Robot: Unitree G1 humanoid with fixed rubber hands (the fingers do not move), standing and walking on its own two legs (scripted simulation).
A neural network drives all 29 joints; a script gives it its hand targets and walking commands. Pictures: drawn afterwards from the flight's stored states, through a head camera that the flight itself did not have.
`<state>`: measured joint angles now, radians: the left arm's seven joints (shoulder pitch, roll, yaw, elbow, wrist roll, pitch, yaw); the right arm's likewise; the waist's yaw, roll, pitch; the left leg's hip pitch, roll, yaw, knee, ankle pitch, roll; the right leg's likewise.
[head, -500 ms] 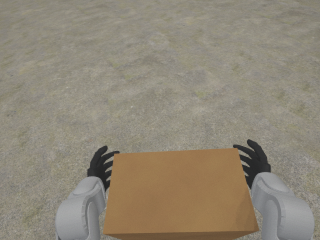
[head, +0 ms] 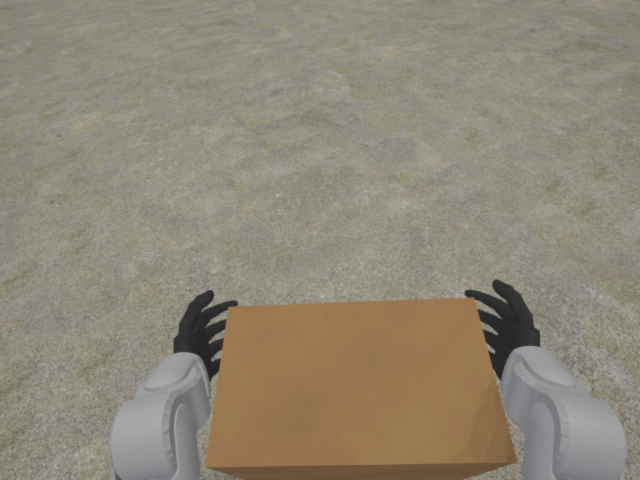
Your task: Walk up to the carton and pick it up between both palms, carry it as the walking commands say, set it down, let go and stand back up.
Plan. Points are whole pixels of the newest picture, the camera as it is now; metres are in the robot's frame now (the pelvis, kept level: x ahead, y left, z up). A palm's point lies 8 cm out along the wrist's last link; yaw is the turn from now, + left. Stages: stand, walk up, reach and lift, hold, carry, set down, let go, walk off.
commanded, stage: carry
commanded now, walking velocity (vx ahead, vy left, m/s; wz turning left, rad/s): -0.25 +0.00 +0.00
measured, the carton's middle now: (353, 405) +0.21 +0.01 +0.01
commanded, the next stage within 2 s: none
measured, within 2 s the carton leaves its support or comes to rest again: neither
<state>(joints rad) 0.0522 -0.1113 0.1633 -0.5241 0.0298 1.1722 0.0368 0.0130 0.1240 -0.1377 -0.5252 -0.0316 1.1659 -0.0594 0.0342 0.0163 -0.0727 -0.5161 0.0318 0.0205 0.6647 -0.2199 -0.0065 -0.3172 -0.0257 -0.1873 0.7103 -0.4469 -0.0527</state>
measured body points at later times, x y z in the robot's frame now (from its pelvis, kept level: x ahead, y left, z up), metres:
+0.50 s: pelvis -0.21 +0.00 -0.01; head -0.20 +0.02 +0.44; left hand +0.02 +0.18 +0.05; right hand +0.04 -0.16 +0.08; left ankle -0.19 +0.12 -0.71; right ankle -0.01 -0.07 -0.70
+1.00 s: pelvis -0.40 -0.03 +0.01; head -0.40 -0.05 +0.46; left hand -0.16 +0.14 +0.09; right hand -0.15 -0.21 +0.08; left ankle -0.43 +0.11 -0.66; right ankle -0.31 -0.08 -0.71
